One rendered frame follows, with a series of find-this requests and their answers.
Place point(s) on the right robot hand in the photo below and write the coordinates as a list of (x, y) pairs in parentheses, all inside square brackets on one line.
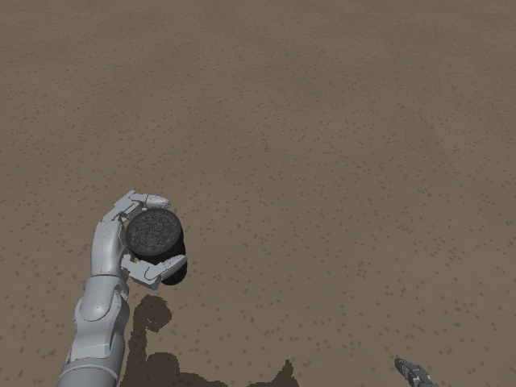
[(416, 376)]

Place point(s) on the cup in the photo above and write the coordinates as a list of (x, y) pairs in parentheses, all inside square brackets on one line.
[(156, 235)]

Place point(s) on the left robot arm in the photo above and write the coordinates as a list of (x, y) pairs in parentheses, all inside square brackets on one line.
[(100, 316)]

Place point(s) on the left robot hand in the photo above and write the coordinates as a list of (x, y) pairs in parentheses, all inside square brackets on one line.
[(110, 253)]

